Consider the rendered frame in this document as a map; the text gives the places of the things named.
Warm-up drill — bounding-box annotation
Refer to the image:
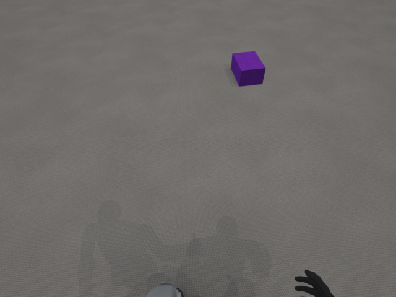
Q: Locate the robot right hand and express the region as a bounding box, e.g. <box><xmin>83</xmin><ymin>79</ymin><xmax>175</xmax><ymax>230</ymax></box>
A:
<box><xmin>295</xmin><ymin>270</ymin><xmax>334</xmax><ymax>297</ymax></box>

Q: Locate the carton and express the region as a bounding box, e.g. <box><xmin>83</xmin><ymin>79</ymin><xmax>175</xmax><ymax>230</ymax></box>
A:
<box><xmin>231</xmin><ymin>51</ymin><xmax>265</xmax><ymax>87</ymax></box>

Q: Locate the robot left shin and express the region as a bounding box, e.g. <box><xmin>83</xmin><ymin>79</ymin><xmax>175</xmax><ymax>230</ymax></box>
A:
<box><xmin>160</xmin><ymin>282</ymin><xmax>175</xmax><ymax>288</ymax></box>

